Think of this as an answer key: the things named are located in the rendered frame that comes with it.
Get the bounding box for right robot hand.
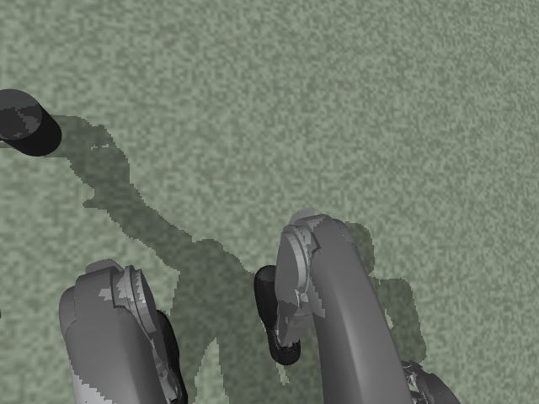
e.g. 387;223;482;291
401;360;461;404

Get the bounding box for mug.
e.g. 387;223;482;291
0;89;61;157

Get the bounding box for right robot foot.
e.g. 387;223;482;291
253;265;301;365

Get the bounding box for left robot foot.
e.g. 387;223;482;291
157;310;188;404

